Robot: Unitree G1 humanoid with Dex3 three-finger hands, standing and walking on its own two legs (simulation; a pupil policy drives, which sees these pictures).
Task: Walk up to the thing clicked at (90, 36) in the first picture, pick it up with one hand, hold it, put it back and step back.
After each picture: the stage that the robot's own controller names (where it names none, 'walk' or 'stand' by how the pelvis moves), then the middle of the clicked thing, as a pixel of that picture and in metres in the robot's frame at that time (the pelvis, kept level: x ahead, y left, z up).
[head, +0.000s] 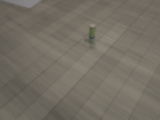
stand; (92, 34) +1.49 -0.09 -0.66
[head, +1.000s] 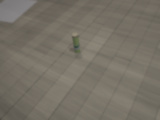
walk; (76, 43) +1.36 +0.20 -0.64
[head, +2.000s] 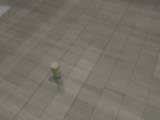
walk; (57, 73) +0.85 +0.30 -0.64
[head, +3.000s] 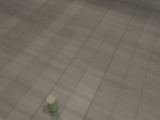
walk; (53, 106) +0.54 +0.22 -0.63
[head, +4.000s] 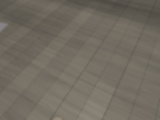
stand; out of the picture +0.39 +0.20 -0.65
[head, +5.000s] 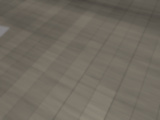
stand; out of the picture +0.39 +0.20 -0.66
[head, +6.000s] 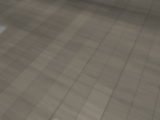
stand; out of the picture +0.41 +0.21 -0.66
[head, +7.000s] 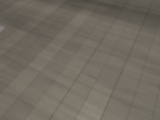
stand; out of the picture +0.39 +0.22 -0.66
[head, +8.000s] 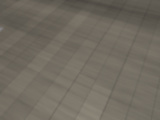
stand; out of the picture +0.39 +0.22 -0.66
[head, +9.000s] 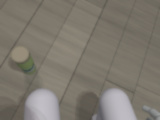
go down; (25, 62) +0.45 +0.25 -0.33
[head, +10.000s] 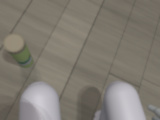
go down; (21, 53) +0.45 +0.27 -0.26
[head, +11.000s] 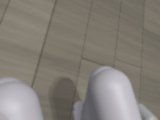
close in; out of the picture +0.43 +0.31 -0.16
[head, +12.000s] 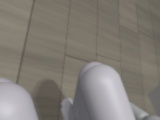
close; out of the picture +0.43 +0.32 -0.15
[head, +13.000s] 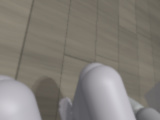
lift; out of the picture +0.39 +0.31 -0.16
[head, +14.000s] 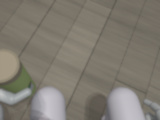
lift; (16, 80) +0.32 +0.22 -0.01
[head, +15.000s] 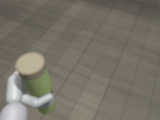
hold; (40, 88) +0.31 +0.15 +0.06
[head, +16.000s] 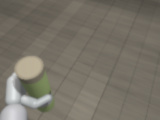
hold; (39, 88) +0.32 +0.16 +0.04
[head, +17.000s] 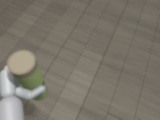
crouch; (32, 80) +0.36 +0.17 -0.01
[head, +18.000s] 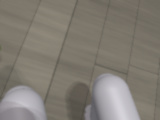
lower; out of the picture +0.48 +0.27 -0.05
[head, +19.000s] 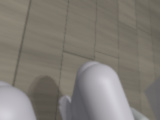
lower; out of the picture +0.43 +0.32 -0.16
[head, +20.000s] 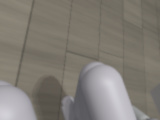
lower; out of the picture +0.42 +0.32 -0.15
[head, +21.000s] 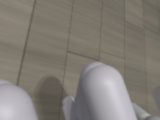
lower; out of the picture +0.41 +0.31 -0.15
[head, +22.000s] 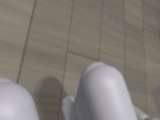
lower; out of the picture +0.40 +0.31 -0.16
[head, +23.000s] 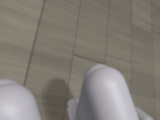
open; out of the picture +0.41 +0.28 -0.16
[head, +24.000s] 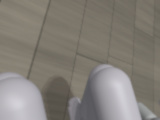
stand; out of the picture +0.41 +0.28 -0.16
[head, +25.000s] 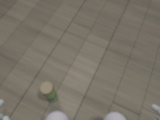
walk; (50, 93) +0.41 +0.20 -0.46
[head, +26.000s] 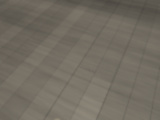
stand; out of the picture +0.39 +0.18 -0.60
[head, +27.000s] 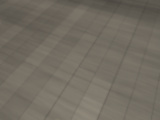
stand; out of the picture +0.38 +0.18 -0.60
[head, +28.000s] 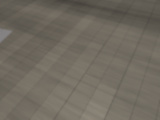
stand; out of the picture +0.41 +0.16 -0.65
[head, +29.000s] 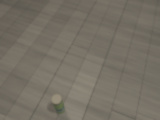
walk; (58, 104) +0.45 +0.18 -0.62
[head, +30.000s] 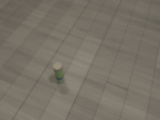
walk; (59, 73) +0.70 +0.20 -0.62
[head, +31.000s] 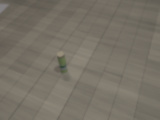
stand; (62, 62) +0.99 +0.27 -0.63
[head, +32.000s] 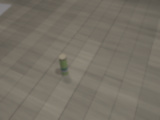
stand; (63, 65) +0.99 +0.22 -0.66
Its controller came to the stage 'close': yes
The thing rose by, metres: 0.68
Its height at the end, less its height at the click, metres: +0.00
